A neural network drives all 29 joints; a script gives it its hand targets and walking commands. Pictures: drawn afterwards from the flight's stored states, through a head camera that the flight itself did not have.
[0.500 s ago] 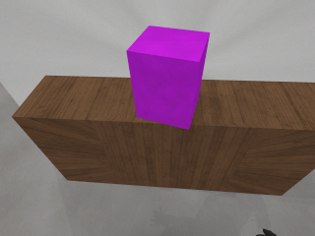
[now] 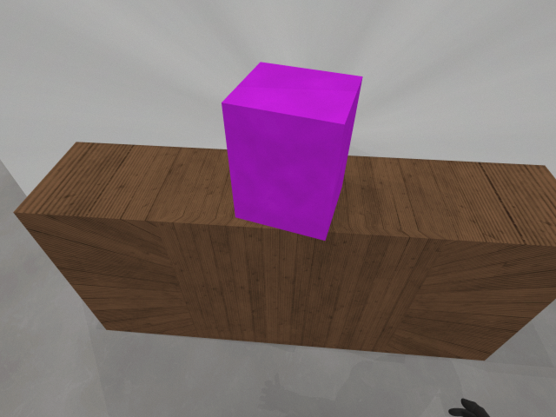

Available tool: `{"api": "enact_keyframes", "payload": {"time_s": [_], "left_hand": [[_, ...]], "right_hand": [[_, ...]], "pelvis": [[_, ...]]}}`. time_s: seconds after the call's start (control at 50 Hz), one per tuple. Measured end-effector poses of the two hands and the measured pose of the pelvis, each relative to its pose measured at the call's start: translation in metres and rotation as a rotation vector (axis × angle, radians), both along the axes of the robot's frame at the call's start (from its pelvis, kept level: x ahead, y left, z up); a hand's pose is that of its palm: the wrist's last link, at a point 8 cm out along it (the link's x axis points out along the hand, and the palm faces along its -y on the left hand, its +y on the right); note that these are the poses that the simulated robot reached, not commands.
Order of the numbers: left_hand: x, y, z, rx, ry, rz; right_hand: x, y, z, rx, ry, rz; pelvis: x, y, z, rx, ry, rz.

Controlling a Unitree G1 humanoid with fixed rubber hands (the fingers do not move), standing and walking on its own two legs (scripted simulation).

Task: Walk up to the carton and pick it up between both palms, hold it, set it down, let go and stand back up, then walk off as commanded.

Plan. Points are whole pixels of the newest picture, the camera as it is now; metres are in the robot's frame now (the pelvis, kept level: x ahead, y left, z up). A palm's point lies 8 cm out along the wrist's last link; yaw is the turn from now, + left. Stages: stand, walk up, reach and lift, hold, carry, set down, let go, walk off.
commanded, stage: stand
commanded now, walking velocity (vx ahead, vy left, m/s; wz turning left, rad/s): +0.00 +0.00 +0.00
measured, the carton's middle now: (293, 153) +0.66 -0.05 +0.03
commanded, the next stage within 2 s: none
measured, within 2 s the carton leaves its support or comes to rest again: neither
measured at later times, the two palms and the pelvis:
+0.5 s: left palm out of the picture +0.09 +0.29 -0.08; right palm out of the picture +0.09 -0.30 -0.09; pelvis -0.01 +0.00 +0.01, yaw +0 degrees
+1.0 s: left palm out of the picture +0.09 +0.28 -0.08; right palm out of the picture +0.08 -0.30 -0.09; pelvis -0.02 +0.00 +0.01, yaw +0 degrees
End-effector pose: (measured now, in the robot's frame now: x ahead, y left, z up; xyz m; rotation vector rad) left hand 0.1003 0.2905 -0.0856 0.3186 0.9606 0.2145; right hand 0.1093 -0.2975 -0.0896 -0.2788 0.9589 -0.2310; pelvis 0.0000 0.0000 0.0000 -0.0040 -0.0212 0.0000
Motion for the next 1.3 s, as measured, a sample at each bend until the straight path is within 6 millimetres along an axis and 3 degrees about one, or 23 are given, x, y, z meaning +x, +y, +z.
{"api": "enact_keyframes", "payload": {"time_s": [0.18, 0.68, 1.3], "left_hand": [[0.0, 0.001, 0.005, 0.003, -0.005, -0.016], [-0.01, -0.005, 0.007, -0.009, -0.015, -0.033], [-0.008, -0.006, 0.008, -0.008, -0.005, -0.034]], "right_hand": [[0.0, 0.001, 0.002, 0.003, -0.001, 0.011], [-0.025, -0.002, -0.003, 0.01, 0.058, -0.008], [-0.031, -0.005, -0.005, 0.014, 0.095, -0.018]], "pelvis": [[-0.003, -0.001, 0.003, 0.001, 0.009, -0.001], [-0.014, -0.002, 0.006, 0.001, 0.008, -0.002], [-0.012, -0.004, 0.008, 0.003, 0.019, -0.003]]}}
